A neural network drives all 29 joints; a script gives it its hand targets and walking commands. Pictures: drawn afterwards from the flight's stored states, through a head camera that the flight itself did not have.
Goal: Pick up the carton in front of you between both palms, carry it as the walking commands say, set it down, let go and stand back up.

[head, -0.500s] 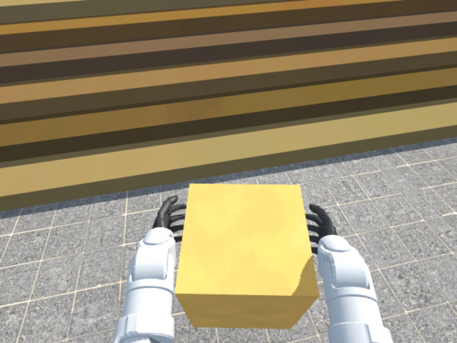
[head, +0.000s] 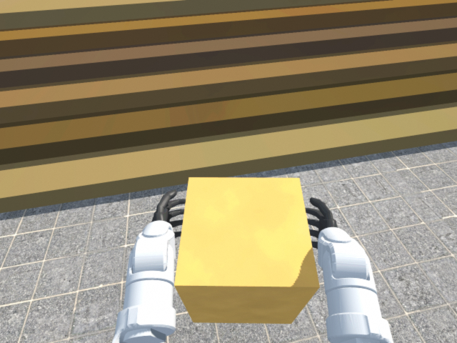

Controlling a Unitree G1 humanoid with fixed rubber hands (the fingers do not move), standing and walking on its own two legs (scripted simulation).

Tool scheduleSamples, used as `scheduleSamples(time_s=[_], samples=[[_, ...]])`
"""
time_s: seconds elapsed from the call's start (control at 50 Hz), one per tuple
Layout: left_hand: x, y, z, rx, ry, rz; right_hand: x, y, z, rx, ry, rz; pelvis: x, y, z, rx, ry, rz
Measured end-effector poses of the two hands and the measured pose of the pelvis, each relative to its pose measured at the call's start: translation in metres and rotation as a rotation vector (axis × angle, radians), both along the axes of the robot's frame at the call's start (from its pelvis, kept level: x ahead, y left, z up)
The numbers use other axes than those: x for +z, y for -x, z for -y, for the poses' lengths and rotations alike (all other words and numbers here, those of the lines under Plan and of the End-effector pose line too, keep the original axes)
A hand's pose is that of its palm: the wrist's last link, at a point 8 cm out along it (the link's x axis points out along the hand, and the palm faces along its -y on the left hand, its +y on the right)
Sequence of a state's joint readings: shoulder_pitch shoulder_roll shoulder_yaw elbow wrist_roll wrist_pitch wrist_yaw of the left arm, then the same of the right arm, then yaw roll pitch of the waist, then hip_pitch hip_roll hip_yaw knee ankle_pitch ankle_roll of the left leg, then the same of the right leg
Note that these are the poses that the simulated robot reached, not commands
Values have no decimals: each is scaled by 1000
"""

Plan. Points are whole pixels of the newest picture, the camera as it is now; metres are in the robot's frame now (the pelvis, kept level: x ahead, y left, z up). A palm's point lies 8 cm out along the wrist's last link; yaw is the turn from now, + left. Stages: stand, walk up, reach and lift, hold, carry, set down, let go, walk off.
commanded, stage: hold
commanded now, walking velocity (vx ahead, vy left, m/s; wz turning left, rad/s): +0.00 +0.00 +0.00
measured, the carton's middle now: (242, 254) +0.30 +0.00 -0.03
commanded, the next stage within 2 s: carry in 0.54 s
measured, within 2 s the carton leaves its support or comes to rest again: neither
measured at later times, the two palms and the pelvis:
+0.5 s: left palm (162, 228) +0.30 +0.15 +0.06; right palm (325, 236) +0.29 -0.14 +0.05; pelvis +0.01 +0.00 +0.00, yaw +0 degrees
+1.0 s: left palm (164, 176) +0.40 +0.16 +0.09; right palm (314, 183) +0.39 -0.14 +0.08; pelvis +0.14 +0.01 -0.01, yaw +1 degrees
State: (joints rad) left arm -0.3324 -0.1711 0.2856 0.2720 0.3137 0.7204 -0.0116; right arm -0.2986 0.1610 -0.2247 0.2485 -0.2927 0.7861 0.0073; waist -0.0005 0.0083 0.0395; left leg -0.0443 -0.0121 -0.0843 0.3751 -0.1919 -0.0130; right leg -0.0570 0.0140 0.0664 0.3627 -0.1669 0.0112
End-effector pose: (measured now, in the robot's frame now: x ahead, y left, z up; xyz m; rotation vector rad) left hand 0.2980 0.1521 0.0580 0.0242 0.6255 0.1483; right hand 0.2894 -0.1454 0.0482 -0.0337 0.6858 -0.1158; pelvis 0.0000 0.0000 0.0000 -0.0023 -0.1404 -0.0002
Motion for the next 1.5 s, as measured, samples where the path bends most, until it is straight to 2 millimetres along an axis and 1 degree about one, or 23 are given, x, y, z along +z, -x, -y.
scheduleSamples(time_s=[0.28, 0.52, 0.58, 0.66, 0.7, 0.76, 0.8, 0.86, 0.92, 0.96, 1.0, 1.04, 1.1, 1.16, 1.22, 1.28, 1.32, 1.38, 1.4, 1.44, 1.5], samples=[[-1, -4, -1, -7, -10, -5, -1, -4, -1, 9, 13, -4, 1, -8, -1, -1, 0, -7], [-2, -4, -2, -15, -16, -10, -2, -3, -2, 12, 19, -9, 2, -12, -2, -3, 0, -12], [-3, -5, -2, -9, -8, -6, -2, -5, -2, 10, 16, -5, -1, -14, -2, 5, 1, -54], [1, -13, -6, 0, 4, 15, 4, -14, -6, 9, 13, 16, -3, -22, -4, 25, 9, -118], [5, -18, -12, 12, 16, 37, 9, -22, -12, 8, 8, 37, -6, -28, -8, 36, 6, -141], [12, -29, -24, 35, 36, 61, 18, -37, -24, 9, -5, 61, -10, -43, -17, 29, -6, -165], [17, -38, -30, 48, 51, 64, 23, -47, -30, 10, -10, 63, -9, -55, -22, 10, -3, -186], [26, -54, -31, 51, 65, 44, 30, -61, -30, -3, -26, 43, -3, -76, -24, 0, 19, -215], [33, -74, -24, 40, 72, 38, 36, -76, -23, -28, -39, 38, 0, -100, -20, 2, 35, -234], [35, -89, -17, 30, 73, 47, 37, -88, -16, -44, -46, 46, -3, -118, -16, 6, 37, -235], [33, -104, -10, 23, 70, 62, 34, -102, -9, -55, -58, 62, -12, -138, -11, 23, 37, -231], [29, -115, -8, 26, 68, 38, 31, -114, -7, -57, -68, 38, -13, -157, -9, 42, 39, -237], [26, -129, -15, 64, 83, -14, 32, -139, -13, -31, -68, -16, -6, -186, -8, 55, 22, -243], [32, -151, -26, 107, 85, -26, 38, -172, -25, 4, -71, -31, 0, -217, -11, 55, 7, -243], [39, -184, -38, 128, 87, -5, 43, -210, -37, 24, -75, -12, 1, -252, -19, 54, 0, -237], [38, -224, -52, 132, 94, 14, 43, -251, -51, 29, -71, 7, -5, -291, -32, 54, 0, -228], [34, -254, -61, 127, 102, 24, 39, -279, -60, 24, -64, 18, -12, -320, -42, 47, -1, -218], [20, -303, -74, 105, 115, 34, 29, -321, -73, 4, -51, 31, -28, -362, -59, 31, -15, -203], [16, -317, -77, 97, 118, 16, 25, -332, -75, -6, -48, 13, -28, -373, -64, 26, -17, -204], [11, -342, -78, 75, 117, -32, 20, -349, -77, -32, -47, -33, -22, -393, -72, 12, -11, -208], [14, -378, -78, 37, 111, -73, 22, -372, -76, -72, -45, -72, -9, -424, -80, 3, 2, -216]])
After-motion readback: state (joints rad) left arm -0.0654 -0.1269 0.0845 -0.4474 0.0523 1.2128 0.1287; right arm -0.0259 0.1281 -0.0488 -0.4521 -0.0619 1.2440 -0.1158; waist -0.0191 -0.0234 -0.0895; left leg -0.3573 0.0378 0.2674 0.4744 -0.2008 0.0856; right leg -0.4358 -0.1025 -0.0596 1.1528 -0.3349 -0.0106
